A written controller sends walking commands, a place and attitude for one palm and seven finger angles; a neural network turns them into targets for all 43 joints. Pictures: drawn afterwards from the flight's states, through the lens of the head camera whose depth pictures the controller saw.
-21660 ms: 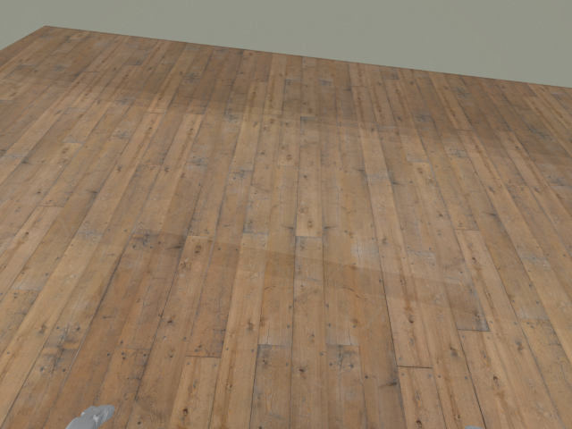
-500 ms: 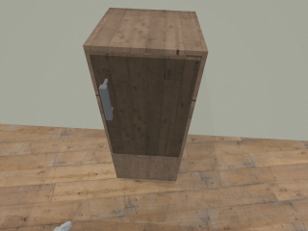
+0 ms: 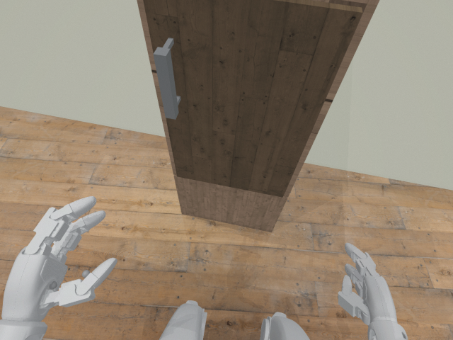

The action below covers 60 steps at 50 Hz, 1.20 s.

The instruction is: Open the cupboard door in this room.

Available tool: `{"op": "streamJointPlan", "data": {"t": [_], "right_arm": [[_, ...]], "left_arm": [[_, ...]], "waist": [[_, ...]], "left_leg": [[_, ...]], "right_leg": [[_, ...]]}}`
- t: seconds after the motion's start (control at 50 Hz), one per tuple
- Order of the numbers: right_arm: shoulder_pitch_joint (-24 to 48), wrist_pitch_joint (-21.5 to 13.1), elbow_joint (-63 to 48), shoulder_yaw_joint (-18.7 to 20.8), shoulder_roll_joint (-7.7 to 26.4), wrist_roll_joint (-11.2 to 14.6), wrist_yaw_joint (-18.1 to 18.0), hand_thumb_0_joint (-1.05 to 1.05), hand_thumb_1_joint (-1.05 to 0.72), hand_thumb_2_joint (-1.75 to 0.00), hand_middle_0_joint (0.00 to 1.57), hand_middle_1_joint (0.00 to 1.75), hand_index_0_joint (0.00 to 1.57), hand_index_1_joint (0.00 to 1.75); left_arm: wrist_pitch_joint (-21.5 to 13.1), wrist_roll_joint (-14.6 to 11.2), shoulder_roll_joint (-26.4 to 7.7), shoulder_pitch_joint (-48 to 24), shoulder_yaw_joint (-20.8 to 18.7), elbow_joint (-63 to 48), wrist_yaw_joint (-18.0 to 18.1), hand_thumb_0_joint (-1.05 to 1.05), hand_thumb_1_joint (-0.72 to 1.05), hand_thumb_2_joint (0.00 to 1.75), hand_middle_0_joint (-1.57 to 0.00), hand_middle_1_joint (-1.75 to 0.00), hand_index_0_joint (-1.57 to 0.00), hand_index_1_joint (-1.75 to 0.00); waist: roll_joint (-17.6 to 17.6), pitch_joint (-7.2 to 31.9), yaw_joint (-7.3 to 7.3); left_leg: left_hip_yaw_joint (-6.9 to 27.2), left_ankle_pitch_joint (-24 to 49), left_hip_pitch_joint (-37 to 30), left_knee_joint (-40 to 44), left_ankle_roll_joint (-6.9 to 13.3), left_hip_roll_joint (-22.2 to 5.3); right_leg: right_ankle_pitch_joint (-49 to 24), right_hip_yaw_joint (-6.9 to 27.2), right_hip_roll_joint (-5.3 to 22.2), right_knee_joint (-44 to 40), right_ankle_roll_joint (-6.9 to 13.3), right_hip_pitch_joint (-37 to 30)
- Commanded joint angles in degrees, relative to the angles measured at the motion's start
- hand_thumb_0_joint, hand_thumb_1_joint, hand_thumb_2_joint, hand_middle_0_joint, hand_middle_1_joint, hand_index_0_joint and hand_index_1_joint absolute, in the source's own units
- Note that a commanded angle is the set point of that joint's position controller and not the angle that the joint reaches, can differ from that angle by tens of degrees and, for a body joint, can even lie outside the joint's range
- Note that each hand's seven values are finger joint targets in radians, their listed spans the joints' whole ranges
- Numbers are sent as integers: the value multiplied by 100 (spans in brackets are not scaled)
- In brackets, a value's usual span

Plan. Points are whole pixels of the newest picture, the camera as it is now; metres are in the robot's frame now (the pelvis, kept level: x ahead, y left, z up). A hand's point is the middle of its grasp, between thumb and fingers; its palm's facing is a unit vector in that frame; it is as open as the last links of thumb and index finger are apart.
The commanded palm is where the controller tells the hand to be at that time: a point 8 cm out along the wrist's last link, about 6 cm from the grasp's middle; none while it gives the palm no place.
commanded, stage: raise the hand with hooked fingers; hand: left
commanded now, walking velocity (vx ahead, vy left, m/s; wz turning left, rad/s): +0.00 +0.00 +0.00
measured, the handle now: (170, 80) +0.58 +0.20 +0.10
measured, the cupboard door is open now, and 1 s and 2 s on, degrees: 0 0 0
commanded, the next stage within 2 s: move the hooked fingers beside the handle in 1.48 s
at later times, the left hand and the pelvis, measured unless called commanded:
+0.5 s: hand (90, 230) +0.25 +0.25 +0.07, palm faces -0.12 -0.99 -0.07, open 12.8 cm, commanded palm +0.23 +0.31 +0.09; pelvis +0.01 +0.03 +0.02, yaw -2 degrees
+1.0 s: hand (63, 170) +0.31 +0.30 +0.12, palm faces -0.03 -1.00 -0.07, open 14.0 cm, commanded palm +0.28 +0.34 +0.12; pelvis +0.01 +0.03 +0.04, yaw -2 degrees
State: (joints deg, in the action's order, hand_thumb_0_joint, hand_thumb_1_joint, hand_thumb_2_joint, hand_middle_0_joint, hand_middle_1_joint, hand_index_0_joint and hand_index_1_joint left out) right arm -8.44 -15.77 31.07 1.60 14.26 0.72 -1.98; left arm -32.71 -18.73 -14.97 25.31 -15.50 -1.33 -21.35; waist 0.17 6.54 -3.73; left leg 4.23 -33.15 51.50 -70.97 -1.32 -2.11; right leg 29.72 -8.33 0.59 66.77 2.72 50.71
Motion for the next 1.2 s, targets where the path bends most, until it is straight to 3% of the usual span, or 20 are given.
{"op": "streamJointPlan", "data": {"t": [0.0,0.02,0.06,0.12,0.14,0.22,0.28,0.32,0.42,0.46,0.52,0.56,0.62,0.68,0.74,0.82,0.9,1.02,1.12,1.18], "right_arm": [[-312,-287,-577,244,870,203,-163,0,-90,-90,20,30,20,30],[-254,-240,-625,248,885,231,-181,0,-90,-90,20,30,20,30],[-152,-134,-900,264,849,259,-190,0,-90,-90,20,30,20,30],[-42,-63,-1071,220,630,193,-191,0,-90,-90,20,30,20,30],[-102,-61,-1101,184,550,167,-168,0,-90,-90,20,30,20,30],[-177,-70,-859,204,529,108,-105,0,-90,-90,20,30,20,30],[-397,-68,-733,190,732,130,-82,0,-90,-90,20,30,20,30],[-463,-99,-810,175,872,168,-110,0,-90,-90,20,30,20,30],[-557,-154,-920,143,1002,191,-213,0,-90,-90,20,30,20,30],[-551,-140,-921,110,916,185,-219,0,-90,-90,20,30,20,30],[-553,-72,-886,57,892,173,-202,0,-90,-90,20,30,20,30],[-577,4,-875,51,916,202,-166,0,-90,-90,20,30,20,30],[-648,82,-946,37,995,227,-162,0,-90,-90,20,30,20,30],[-688,118,-998,37,1061,246,-192,0,-90,-90,20,30,20,30],[-678,91,-971,12,1058,206,-247,0,-90,-90,20,30,20,30],[-703,62,-858,-24,1021,157,-286,0,-90,-90,20,30,20,30],[-691,119,-773,-37,1012,200,-290,0,-90,-90,20,30,20,30],[-775,187,-894,-5,1075,223,-275,0,-90,-90,20,30,20,30],[-814,178,-880,37,1062,159,-211,0,-90,-90,20,30,20,30],[-820,224,-845,35,1024,160,-204,0,-90,-90,20,30,20,30]], "left_arm": [[532,-25,-886,-882,-50,-203,-737,0,15,58,-25,-78,-25,-78],[905,-110,-1068,-657,-330,190,-885,0,13,57,-25,-80,-25,-80],[1412,-277,-1404,-301,-847,-205,-946,0,8,55,-26,-82,-26,-82],[1568,-559,-1551,-175,-1415,-695,-597,0,1,52,-26,-87,-26,-87],[1444,-593,-1442,-217,-1403,-979,-409,0,-1,51,-27,-88,-27,-88],[862,-424,-1033,-465,-1137,-801,122,0,-10,47,-27,-94,-27,-94],[669,-164,-889,-869,-636,-190,-46,0,-17,44,-28,-99,-28,-99],[710,-141,-984,-1184,-419,-120,-328,0,-22,42,-28,-102,-28,-102],[820,-259,-1932,-1773,-1030,-678,-594,0,-34,37,-29,-110,-29,-110],[784,-384,-1966,-1716,-1260,-791,-461,0,-38,35,-29,-112,-29,-112],[842,-501,-1921,-1704,-1448,-344,-235,0,-45,32,-30,-117,-30,-117],[985,-424,-1727,-1711,-1259,12,-216,0,-50,30,-30,-120,-30,-120],[1346,-302,-1549,-1961,-898,579,-414,0,-50,30,-30,-120,-30,-120],[1593,-189,-1749,-2450,-835,716,-636,0,-50,30,-30,-120,-30,-120],[1450,-247,-2180,-3250,-1147,374,-726,0,-50,30,-30,-120,-30,-120],[1121,-356,-2566,-3469,-1624,516,-653,0,-50,30,-30,-120,-30,-120],[1223,-335,-2402,-3530,-1494,1165,-776,0,-50,30,-30,-120,-30,-120],[1699,-357,-2256,-3438,-1266,1651,-1147,0,-50,30,-30,-120,-30,-120],[1326,-432,-2619,-3565,-1652,1179,-938,0,-50,30,-30,-120,-30,-120],[1129,-411,-2549,-3606,-1693,1280,-823,0,-50,30,-30,-120,-30,-120]], "waist": [[27,1088,748],[-90,1180,577],[-138,1957,257],[-172,2247,-39],[-110,2244,-44],[-1,1333,190],[191,852,534],[337,777,608],[644,1557,423],[769,1660,309],[691,1242,264],[858,1044,337],[602,770,470],[452,886,541],[571,1274,507],[546,1423,387],[735,1221,416],[374,1289,392],[317,1433,355],[442,1381,390]], "left_leg": [[-222,1479,-297,955,335,210],[-219,1685,-330,1016,334,221],[-306,2132,-569,1233,334,283],[-265,2619,-770,1426,272,274],[-266,2677,-833,1534,249,271],[-254,2432,-821,1641,196,242],[-243,1739,-751,1676,208,238],[-226,1518,-805,1727,246,252],[-146,1930,-1453,1978,267,218],[-138,2224,-1653,2094,225,206],[-113,2194,-1542,2199,161,203],[-131,2105,-1596,2284,116,187],[-139,1961,-1500,2356,146,188],[-163,1870,-1550,2392,189,186],[-127,2156,-1853,2396,185,189],[-105,2424,-1988,2398,138,184],[-168,2257,-1932,2504,141,189],[-239,2589,-1872,2513,210,215],[-279,2778,-1899,2433,214,223],[-335,2555,-1831,2465,210,234]], "right_leg": [[-864,1007,-129,-1474,-200,-969],[-1086,993,-138,-1476,-169,-1218],[-1652,990,-17,-1526,-248,-2009],[-2370,845,-43,-1384,-229,-2522],[-2431,748,-58,-1365,-217,-2495],[-1911,524,-151,-1332,-163,-1707],[-1023,494,-133,-1450,-183,-1007],[-763,547,-138,-1543,-143,-912],[-1122,519,-163,-1568,-96,-1467],[-1361,452,-175,-1574,-92,-1651],[-1327,351,-230,-1613,-69,-1646],[-1282,312,-209,-1662,-93,-1477],[-1281,320,-221,-1802,-103,-1447],[-1291,370,-203,-1936,-136,-1498],[-1478,399,-224,-1910,-91,-1703],[-1621,412,-254,-1866,-56,-1851],[-1541,436,-197,-1979,-87,-1810],[-1994,471,-190,-2099,-92,-2097],[-2213,533,-218,-2067,-96,-2226],[-2043,573,-195,-2072,-128,-2180]]}}
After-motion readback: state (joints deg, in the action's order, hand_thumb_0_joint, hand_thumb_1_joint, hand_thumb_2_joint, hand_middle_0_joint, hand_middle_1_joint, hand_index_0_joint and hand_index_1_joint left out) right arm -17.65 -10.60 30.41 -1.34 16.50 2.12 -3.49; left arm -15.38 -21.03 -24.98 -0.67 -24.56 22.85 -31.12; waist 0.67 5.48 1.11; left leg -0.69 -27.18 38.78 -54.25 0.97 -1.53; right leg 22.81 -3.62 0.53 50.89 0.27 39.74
